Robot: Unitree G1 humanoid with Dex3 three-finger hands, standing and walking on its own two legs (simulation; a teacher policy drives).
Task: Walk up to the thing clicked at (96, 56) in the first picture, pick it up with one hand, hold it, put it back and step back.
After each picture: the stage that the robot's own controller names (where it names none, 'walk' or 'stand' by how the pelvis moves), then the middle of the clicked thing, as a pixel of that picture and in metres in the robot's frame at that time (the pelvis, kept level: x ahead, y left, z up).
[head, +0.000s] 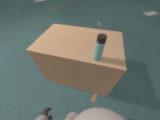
stand; (99, 48) +0.57 -0.05 +0.05
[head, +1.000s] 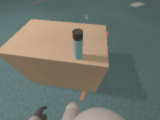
walk; (78, 46) +0.51 +0.14 +0.08
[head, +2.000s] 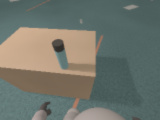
stand; (61, 56) +0.43 +0.24 +0.07
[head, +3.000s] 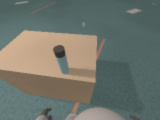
stand; (62, 61) +0.40 +0.23 +0.05
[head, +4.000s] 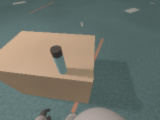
stand; (59, 61) +0.40 +0.25 +0.05
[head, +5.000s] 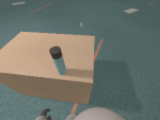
stand; (59, 62) +0.39 +0.25 +0.05
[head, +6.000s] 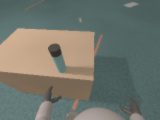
rise first; (58, 60) +0.40 +0.25 +0.05
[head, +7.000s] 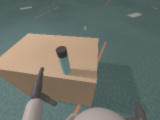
rise first; (64, 62) +0.40 +0.24 +0.05
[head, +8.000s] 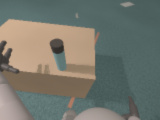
go down; (59, 57) +0.40 +0.21 +0.07
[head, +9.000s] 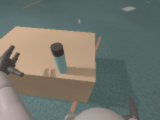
go down; (60, 60) +0.40 +0.22 +0.07
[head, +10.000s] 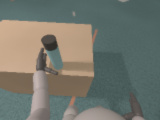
close in; (54, 55) +0.40 +0.23 +0.11
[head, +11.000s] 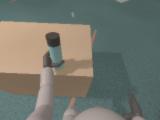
lift; (56, 53) +0.41 +0.22 +0.11
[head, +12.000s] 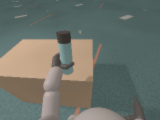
lift; (66, 54) +0.35 +0.16 +0.21
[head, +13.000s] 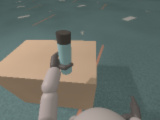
hold; (65, 54) +0.33 +0.17 +0.23
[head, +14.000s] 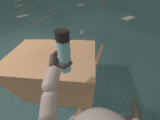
hold; (64, 53) +0.34 +0.17 +0.23
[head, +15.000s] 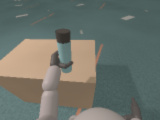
hold; (65, 53) +0.34 +0.17 +0.22
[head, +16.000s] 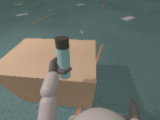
crouch; (63, 59) +0.32 +0.18 +0.19
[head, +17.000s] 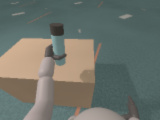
crouch; (58, 46) +0.40 +0.21 +0.23
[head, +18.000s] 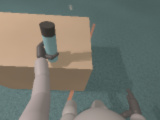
lower; (50, 45) +0.45 +0.24 +0.13
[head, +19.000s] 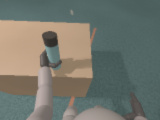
lower; (53, 53) +0.41 +0.23 +0.11
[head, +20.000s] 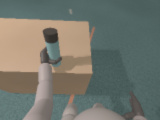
lower; (53, 50) +0.43 +0.23 +0.12
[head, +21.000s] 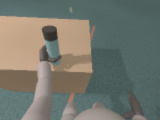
lower; (53, 48) +0.44 +0.23 +0.12
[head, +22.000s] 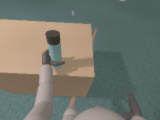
open; (55, 52) +0.42 +0.23 +0.11
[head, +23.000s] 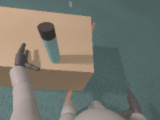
sink last; (51, 46) +0.43 +0.23 +0.12
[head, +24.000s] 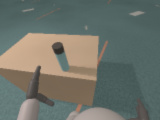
sink last; (62, 58) +0.42 +0.25 +0.09
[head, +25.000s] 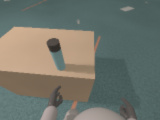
stand; (57, 56) +0.41 +0.24 +0.10
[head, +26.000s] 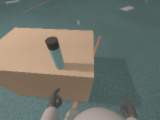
stand; (56, 55) +0.42 +0.25 +0.11
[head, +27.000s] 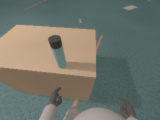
stand; (59, 54) +0.42 +0.24 +0.11
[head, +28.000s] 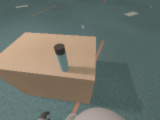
stand; (62, 59) +0.43 +0.24 +0.05
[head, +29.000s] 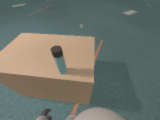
stand; (60, 61) +0.41 +0.25 +0.05
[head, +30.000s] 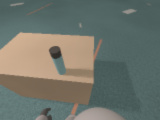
stand; (58, 62) +0.40 +0.25 +0.05
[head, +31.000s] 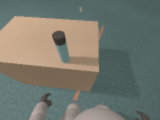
walk; (62, 49) +0.45 +0.21 +0.07
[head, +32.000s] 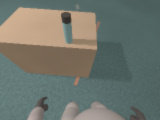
walk; (67, 29) +0.66 +0.23 +0.07
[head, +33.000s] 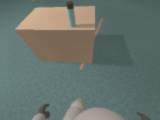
walk; (71, 15) +0.97 +0.29 +0.07
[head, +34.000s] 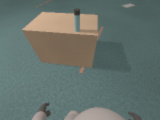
stand; (77, 21) +1.02 +0.22 +0.06
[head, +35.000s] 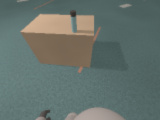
stand; (73, 22) +1.04 +0.24 +0.05
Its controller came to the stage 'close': yes
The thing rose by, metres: 0.21
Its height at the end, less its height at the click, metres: +0.00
